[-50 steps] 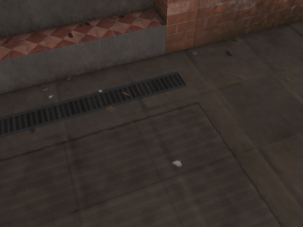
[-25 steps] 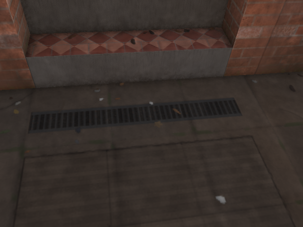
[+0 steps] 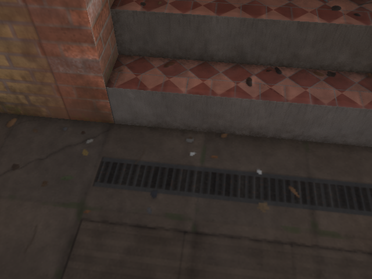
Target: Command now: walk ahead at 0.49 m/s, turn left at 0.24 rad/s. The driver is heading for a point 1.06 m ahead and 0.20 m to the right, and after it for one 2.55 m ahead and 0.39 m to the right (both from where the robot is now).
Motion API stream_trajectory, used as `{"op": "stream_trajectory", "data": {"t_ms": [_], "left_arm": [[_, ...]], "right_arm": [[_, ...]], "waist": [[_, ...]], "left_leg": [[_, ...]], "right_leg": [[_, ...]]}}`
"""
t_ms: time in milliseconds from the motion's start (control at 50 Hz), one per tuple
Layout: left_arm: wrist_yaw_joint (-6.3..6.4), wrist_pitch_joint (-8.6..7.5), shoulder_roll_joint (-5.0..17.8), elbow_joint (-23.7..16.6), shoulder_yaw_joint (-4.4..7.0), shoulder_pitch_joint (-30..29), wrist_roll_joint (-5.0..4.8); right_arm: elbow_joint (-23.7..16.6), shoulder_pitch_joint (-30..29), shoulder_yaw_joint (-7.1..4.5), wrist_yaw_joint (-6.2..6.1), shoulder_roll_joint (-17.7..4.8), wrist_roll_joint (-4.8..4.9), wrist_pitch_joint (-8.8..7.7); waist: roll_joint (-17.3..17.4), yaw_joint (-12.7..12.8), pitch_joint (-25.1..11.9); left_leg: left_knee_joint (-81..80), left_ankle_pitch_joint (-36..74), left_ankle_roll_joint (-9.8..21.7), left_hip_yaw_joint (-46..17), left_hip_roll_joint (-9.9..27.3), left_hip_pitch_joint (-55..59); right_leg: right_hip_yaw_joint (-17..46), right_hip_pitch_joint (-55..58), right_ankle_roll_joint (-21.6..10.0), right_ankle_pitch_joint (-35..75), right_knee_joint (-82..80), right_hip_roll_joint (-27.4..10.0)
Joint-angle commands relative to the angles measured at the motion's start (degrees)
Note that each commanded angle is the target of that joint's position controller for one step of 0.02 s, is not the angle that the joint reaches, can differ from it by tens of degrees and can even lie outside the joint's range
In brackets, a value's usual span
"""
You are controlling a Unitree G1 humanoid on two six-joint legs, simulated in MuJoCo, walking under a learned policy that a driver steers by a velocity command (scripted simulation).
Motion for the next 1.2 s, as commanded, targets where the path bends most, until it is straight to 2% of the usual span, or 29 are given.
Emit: {"op": "stream_trajectory", "data": {"t_ms": [20,120,260,340,360,380,420,480,680,700,720,740,760,780,860,880,900,920,940,960,980,1000,1020,1040,1060,1080,1100,1120,1200], "left_arm": [[-0.35,-0.59,3.9,-1.4,0.53,1.2,0.16],[0.25,-0.19,8.2,0.5,1.48,5.1,-0.7],[0.37,1.58,9.7,3.3,1.25,11.9,-1.97],[0.72,2.83,9.4,3.0,0.74,10.5,-1.46],[0.7,2.5,5.7,0.8,-0.72,9.6,-0.05],[0.62,1.3,-1.0,0.2,-2.46,16.8,-1.18],[0.86,0.73,8.5,0.1,0.22,10.5,-3.34],[1.29,2.66,5.9,-0.3,0.81,8.0,-1.98],[-0.67,4.54,1.8,-6.5,0.37,-3.9,-1.04],[-2.13,5.88,1.2,-8.1,-0.2,-7.9,4.62],[-1.68,5.05,0.7,-8.9,0.05,-9.0,-0.94],[-2.98,5.94,1.4,-9.7,-0.36,-10.5,3.55],[-2.57,5.01,0.9,-10.8,-0.2,-12.9,-1.68],[-2.86,4.55,1.9,-12.0,-0.21,-13.5,-2.64],[-3.3,4.3,5.3,-11.9,1.73,-7.0,-2.13],[-2.08,4.87,4.9,-8.1,1.51,1.5,4.01],[-1.63,4.83,11.7,-8.5,5.3,8.6,-1.3],[-0.39,4.94,19.4,-7.4,6.86,12.0,-2.44],[-0.43,3.95,18.2,-8.7,6.1,13.9,-1.3],[-0.43,3.34,13.9,-8.0,5.09,12.8,-0.5],[0.25,4.86,13.0,-5.7,4.75,10.4,3.18],[0.29,5.04,10.4,-6.3,3.97,7.0,2.34],[-0.16,3.64,7.0,-10.4,3.04,1.2,-1.68],[-0.05,4.13,8.7,-7.1,2.87,3.5,0.59],[-0.11,2.7,8.0,-10.5,3.06,-0.1,-1.39],[-0.01,2.03,9.0,-10.3,3.16,-0.2,-2.0],[-0.14,2.42,11.5,-6.4,3.69,5.2,0.6],[0.9,2.09,10.2,-9.2,3.61,2.3,-1.9],[2.51,2.85,10.8,-8.1,3.06,4.8,-1.55]], "right_arm": [[-4.0,1.6,-0.65,0.07,-2.3,-0.31,-0.58],[-7.7,-7.5,0.5,0.22,-1.4,-1.3,-0.89],[-12.0,-19.6,0.57,1.73,-3.0,-0.06,-1.6],[-8.8,-5.4,-2.43,1.49,-8.8,-0.49,-2.54],[-7.3,6.0,-3.95,0.75,-14.0,-1.5,-2.4],[-6.3,8.9,-4.62,1.01,-17.7,-2.09,-1.67],[-6.9,4.3,-2.33,1.22,-8.6,-1.29,-2.12],[-7.0,-5.2,-1.07,1.77,-4.1,-1.67,-2.73],[-2.3,-2.4,-2.8,-0.59,-8.4,-1.64,-2.76],[-0.1,1.6,-1.94,-0.2,-6.1,-2.27,-2.89],[-1.0,0.7,-3.08,-0.83,-9.6,-1.44,-2.54],[1.0,3.2,-2.12,-0.39,-6.6,-2.66,-2.61],[0.0,2.2,-3.38,-0.86,-10.6,-0.96,-2.19],[-0.1,1.5,-3.53,-1.08,-11.2,-0.56,-1.54],[-1.0,0.1,-3.88,-1.72,-12.7,-0.61,1.18],[0.9,3.7,-2.65,-0.48,-9.8,-3.96,0.99],[-1.0,1.7,-3.58,-1.51,-12.3,-0.36,0.94],[-4.9,3.8,-1.02,-0.96,-5.5,-2.11,-0.7],[-6.8,0.0,-0.29,0.17,-5.3,-0.38,-3.92],[-8.6,-6.6,-1.09,0.93,-8.6,1.6,-5.5],[-7.2,-6.0,-0.1,1.07,-6.1,-2.09,-3.68],[-6.5,-4.8,-0.2,0.99,-5.9,-3.59,-2.47],[-7.2,-5.2,-1.92,-0.02,-9.7,-1.43,-3.44],[-6.3,-2.3,-0.2,0.83,-6.1,-5.19,-0.57],[-7.8,-4.5,-1.5,0.16,-8.1,-2.06,-1.77],[-8.2,-6.0,-1.36,-0.2,-8.3,-1.54,-2.05],[-7.2,-4.6,0.21,1.11,-4.4,-5.58,0.17],[-9.6,-9.3,-0.83,-0.01,-6.4,-2.58,-1.16],[-11.4,-18.1,-0.12,0.43,-5.6,-1.57,-2.83]], "waist": [[-5.4,-1.1,-2.4],[-4.4,0.8,-0.1],[-5.8,4.4,1.9],[-4.9,-4.4,-5.7],[2.3,-8.8,-15.2],[17.8,-5.5,-21.5],[7.5,-5.9,-11.5],[4.9,-0.9,-3.8],[0.6,-2.0,2.3],[-1.4,-1.9,5.2],[1.6,-4.2,4.2],[0.1,-2.6,6.1],[1.9,-5.0,5.1],[0.8,-3.8,4.6],[4.4,0.8,-1.8],[3.9,2.5,-4.3],[0.9,8.8,-9.6],[-13.1,5.5,-15.2],[-12.7,6.5,-24.3],[-8.7,8.2,-17.7],[0.1,4.4,-8.4],[1.7,1.3,-3.7],[-2.3,0.3,-6.2],[-2.2,-1.9,-4.4],[-3.3,-1.9,-5.6],[-3.2,-2.0,-5.5],[-3.1,-2.3,-3.6],[-3.3,-1.2,-3.0],[-6.4,2.3,-1.9]], "left_leg": [[-2.3,3.4,0.1,-0.7,6.9,-9.9],[-19.6,14.7,-1.7,2.1,8.3,-12.6],[-36.3,19.5,-1.4,4.7,4.7,-7.5],[-42.3,15.0,2.0,5.4,2.5,15.3],[-41.7,15.2,5.9,-7.0,14.6,32.3],[-48.3,6.8,13.7,-30.5,26.4,46.8],[-51.8,3.9,10.3,-23.5,23.3,36.1],[-57.8,13.7,7.1,-7.0,16.6,20.3],[-62.3,24.4,6.1,11.1,15.8,19.9],[-63.6,23.6,5.1,14.1,14.9,17.7],[-62.4,24.2,5.5,12.7,16.3,21.6],[-62.9,23.8,4.2,15.9,15.4,22.2],[-61.1,26.0,4.9,14.0,17.5,25.5],[-59.5,28.7,4.7,14.2,18.8,30.4],[-44.0,61.8,2.3,18.5,17.3,32.9],[-32.8,61.0,2.0,21.3,15.4,32.6],[-18.2,53.8,-0.9,19.1,14.4,17.7],[3.2,5.9,-4.8,18.1,4.9,-9.3],[14.3,-13.5,-5.2,3.0,-2.3,-20.2],[14.0,-8.0,-3.8,-0.8,1.3,-26.4],[6.1,0.7,-2.9,2.6,6.2,-21.3],[0.5,2.1,-3.1,3.5,7.2,-15.1],[0.0,1.1,-3.6,0.5,7.5,-13.1],[-3.2,1.9,-4.1,3.2,8.0,-7.4],[-3.5,2.2,-4.8,1.2,7.4,-8.9],[-7.0,3.5,-5.4,1.0,7.6,-9.8],[-10.4,6.2,-5.5,4.9,7.0,-6.5],[-14.2,8.4,-6.5,2.1,6.1,-10.3],[-35.7,23.0,-7.2,3.1,2.6,-6.4]], "right_leg": [[17.9,8.1,-11.0,-0.1,-15.1,-15.5],[10.7,7.3,-11.4,6.3,-17.8,-15.1],[8.8,12.6,-8.1,4.4,-13.6,-16.4],[7.6,10.6,-4.4,16.3,4.7,-12.9],[3.9,-0.6,-1.7,3.7,24.1,-8.4],[2.8,-20.7,0.9,-24.8,42.0,-0.7],[9.1,-28.0,0.0,-19.2,50.6,-5.7],[8.1,-20.9,0.9,-8.4,44.2,-10.7],[5.2,-23.5,1.6,10.4,23.0,-9.8],[-2.2,-21.0,1.2,10.5,20.1,-8.4],[2.8,-23.0,0.8,10.5,19.4,-9.8],[-2.6,-21.5,0.0,10.3,15.5,-8.6],[1.1,-23.1,-0.5,8.0,16.0,-9.1],[1.6,-25.4,-1.3,4.9,14.3,-9.1],[-6.1,-11.9,-5.1,-4.0,13.4,-2.0],[-8.6,-4.2,-6.9,-7.6,8.6,2.4],[-0.8,15.8,-9.7,-1.4,7.6,-1.1],[27.2,38.0,-17.7,-6.5,6.0,-15.8],[52.0,45.3,-24.6,-11.7,-6.1,-23.4],[43.5,42.5,-20.7,-8.0,-7.3,-21.4],[30.2,29.1,-16.1,4.3,-5.2,-19.6],[24.7,18.6,-13.6,13.0,-6.2,-16.2],[23.7,15.7,-15.0,11.3,-8.5,-14.5],[19.6,10.2,-12.8,17.7,-8.3,-12.8],[21.9,9.5,-15.5,15.0,-10.7,-13.5],[21.5,9.6,-15.4,15.1,-11.3,-13.6],[16.5,5.9,-13.2,17.9,-11.3,-10.8],[18.6,6.5,-14.1,15.7,-11.8,-11.4],[14.7,6.3,-10.0,6.3,-11.1,-7.4]]}}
